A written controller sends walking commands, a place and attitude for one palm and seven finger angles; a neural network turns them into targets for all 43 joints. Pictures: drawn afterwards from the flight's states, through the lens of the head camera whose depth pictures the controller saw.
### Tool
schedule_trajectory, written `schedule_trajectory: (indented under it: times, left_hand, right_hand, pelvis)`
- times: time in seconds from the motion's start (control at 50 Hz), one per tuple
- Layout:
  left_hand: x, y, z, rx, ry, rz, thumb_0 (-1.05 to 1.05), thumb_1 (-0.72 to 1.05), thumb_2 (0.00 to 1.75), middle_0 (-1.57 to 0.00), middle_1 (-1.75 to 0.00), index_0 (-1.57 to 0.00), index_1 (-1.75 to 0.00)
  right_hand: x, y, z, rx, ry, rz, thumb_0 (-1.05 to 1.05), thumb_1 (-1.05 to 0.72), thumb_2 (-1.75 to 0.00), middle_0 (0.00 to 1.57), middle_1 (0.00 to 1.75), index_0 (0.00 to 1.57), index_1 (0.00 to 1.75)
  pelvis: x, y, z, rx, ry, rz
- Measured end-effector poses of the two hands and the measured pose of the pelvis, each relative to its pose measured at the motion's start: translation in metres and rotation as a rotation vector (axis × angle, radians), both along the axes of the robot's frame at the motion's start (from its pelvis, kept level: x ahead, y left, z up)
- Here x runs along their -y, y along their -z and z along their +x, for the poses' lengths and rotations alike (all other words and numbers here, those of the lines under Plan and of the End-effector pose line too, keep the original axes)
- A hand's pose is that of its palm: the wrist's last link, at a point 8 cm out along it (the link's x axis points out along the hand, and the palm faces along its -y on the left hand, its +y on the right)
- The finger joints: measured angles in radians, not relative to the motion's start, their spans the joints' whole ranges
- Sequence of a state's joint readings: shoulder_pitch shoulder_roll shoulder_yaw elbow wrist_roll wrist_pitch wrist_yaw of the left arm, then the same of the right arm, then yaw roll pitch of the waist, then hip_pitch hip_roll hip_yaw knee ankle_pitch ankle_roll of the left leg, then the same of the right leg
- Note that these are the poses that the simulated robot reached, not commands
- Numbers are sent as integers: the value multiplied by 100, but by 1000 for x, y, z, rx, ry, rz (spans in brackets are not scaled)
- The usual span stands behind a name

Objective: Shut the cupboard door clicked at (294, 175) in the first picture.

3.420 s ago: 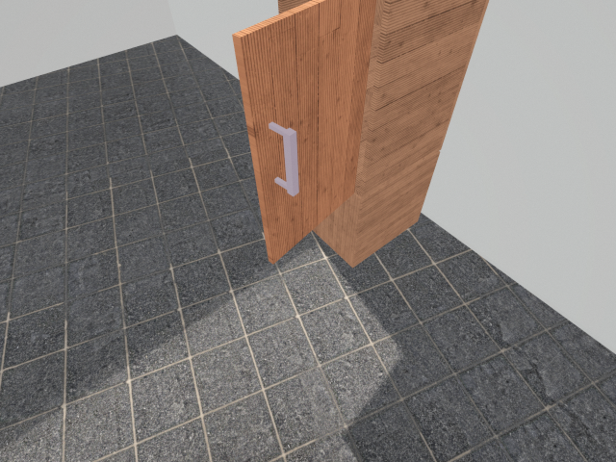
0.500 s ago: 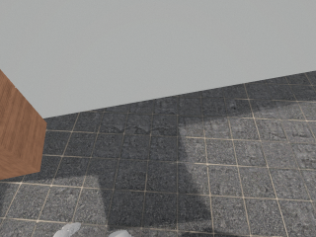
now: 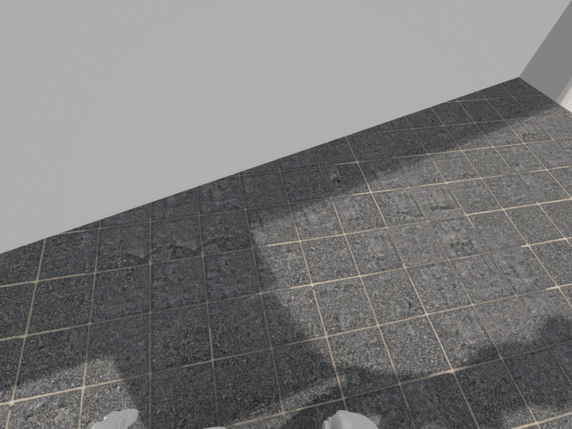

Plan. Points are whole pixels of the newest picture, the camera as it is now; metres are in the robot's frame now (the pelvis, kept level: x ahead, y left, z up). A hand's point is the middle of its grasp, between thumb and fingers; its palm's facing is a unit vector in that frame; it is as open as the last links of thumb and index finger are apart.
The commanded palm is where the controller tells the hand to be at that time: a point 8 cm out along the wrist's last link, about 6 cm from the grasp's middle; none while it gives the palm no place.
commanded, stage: walk around to get in front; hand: left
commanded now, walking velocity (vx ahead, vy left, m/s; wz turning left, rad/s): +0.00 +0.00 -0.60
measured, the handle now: out of the picture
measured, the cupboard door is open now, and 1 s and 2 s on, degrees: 100 100 100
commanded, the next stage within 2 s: walk to a spot facing it in 1.60 s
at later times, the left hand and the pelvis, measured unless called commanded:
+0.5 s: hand (192, 410) +0.16 +0.16 -0.18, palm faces -0.27 -0.94 -0.19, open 7.4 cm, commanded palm none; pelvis +0.06 -0.02 -0.01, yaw -19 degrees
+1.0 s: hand (334, 279) +0.40 -0.07 -0.16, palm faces -0.60 -0.77 -0.21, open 7.3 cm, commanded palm none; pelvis +0.19 -0.16 -0.01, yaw -34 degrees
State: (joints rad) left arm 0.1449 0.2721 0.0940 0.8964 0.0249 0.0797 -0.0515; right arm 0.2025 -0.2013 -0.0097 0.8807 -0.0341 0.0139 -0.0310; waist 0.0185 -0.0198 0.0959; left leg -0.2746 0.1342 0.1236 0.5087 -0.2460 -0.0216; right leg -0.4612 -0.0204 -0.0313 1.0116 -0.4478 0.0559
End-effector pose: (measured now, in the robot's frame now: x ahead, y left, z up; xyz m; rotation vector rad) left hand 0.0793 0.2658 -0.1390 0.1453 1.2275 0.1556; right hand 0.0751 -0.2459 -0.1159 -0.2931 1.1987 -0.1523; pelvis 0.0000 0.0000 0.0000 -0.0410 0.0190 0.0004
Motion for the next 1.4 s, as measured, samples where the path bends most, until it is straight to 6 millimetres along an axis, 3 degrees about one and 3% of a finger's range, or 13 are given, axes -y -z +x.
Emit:
schedule_trajectory:
  times: [0.14, 0.22, 0.38, 0.5, 0.58, 0.68, 0.82, 0.9, 0.96, 1.06, 1.2, 1.3, 1.4]
  left_hand:
    - [32, -5, 46, 36, 154, 70, 1, 91, 90, -20, -30, -20, -30]
    - [52, -11, 55, 28, 194, 90, 1, 91, 90, -20, -30, -20, -30]
    - [69, -8, 62, -36, 261, 44, 1, 91, 90, -20, -30, -21, -30]
    - [61, 15, 86, -86, 300, 4, 1, 90, 90, -20, -30, -21, -30]
    - [72, 12, 131, -79, 373, -9, 1, 91, 90, -20, -30, -20, -30]
    - [112, -2, 203, -4, 474, -31, 1, 91, 90, -20, -30, -20, -30]
    - [215, -6, 306, 88, 675, -31, 1, 91, 90, -19, -30, -20, -30]
    - [270, 1, 348, 202, 719, -30, 1, 91, 90, -19, -30, -20, -30]
    - [288, -2, 350, 174, 718, -25, 0, 91, 90, -19, -30, -20, -30]
    - [300, -5, 340, 53, 714, -16, 0, 91, 90, -20, -30, -20, -30]
    - [289, 0, 353, -60, 652, 10, 0, 93, 90, -20, -30, -21, -30]
    - [280, 19, 371, -159, 607, 20, 0, 92, 90, -20, -30, -20, -30]
    - [300, 22, 414, -204, 659, 32, 1, 91, 90, -20, -30, -20, -30]
  right_hand:
    - [41, 32, -46, -52, 161, 49, 1, -90, -90, 20, 31, 20, 30]
    - [61, 34, -58, -90, 238, 37, 1, -91, -90, 20, 30, 20, 30]
    - [65, 9, -32, 12, 290, 31, 1, -91, -90, 20, 30, 20, 29]
    - [54, 6, -1, 128, 317, -12, 1, -91, -90, 20, 30, 20, 30]
    - [41, 0, -18, 87, 373, -2, 1, -91, -90, 20, 30, 20, 30]
    - [28, 0, -56, -61, 480, 44, 1, -91, -90, 20, 30, 20, 30]
    - [23, 18, -107, -247, 677, 130, 1, -91, -90, 20, 30, 20, 30]
    - [43, 39, -114, -323, 751, 175, 1, -91, -90, 20, 30, 20, 30]
    - [76, 38, -83, -268, 771, 155, 1, -91, -90, 20, 30, 20, 30]
    - [138, 19, 1, -65, 749, 99, 1, -91, -90, 20, 30, 20, 29]
    - [199, 4, 118, 113, 679, 63, 1, -91, -90, 20, 30, 20, 29]
    - [228, 7, 196, 195, 631, 20, 1, -91, -90, 20, 30, 20, 29]
    - [228, 6, 216, 192, 683, 19, 0, -91, -90, 20, 30, 20, 30]
  pelvis:
    - [28, 16, 7, -7, 99, 42]
    - [34, 12, 9, -2, 148, 44]
    - [35, 0, 28, -5, 249, 68]
    - [24, 13, 60, -4, 328, 35]
    - [30, 6, 78, 2, 381, 29]
    - [47, -4, 103, -9, 442, 17]
    - [93, 8, 142, -2, 537, 28]
    - [130, 28, 162, 23, 570, 47]
    - [146, 20, 177, 33, 585, 32]
    - [171, 1, 207, 18, 628, 47]
    - [201, -2, 265, 9, 665, 32]
    - [217, 12, 322, 18, 689, 9]
    - [234, 10, 358, 37, 727, 24]
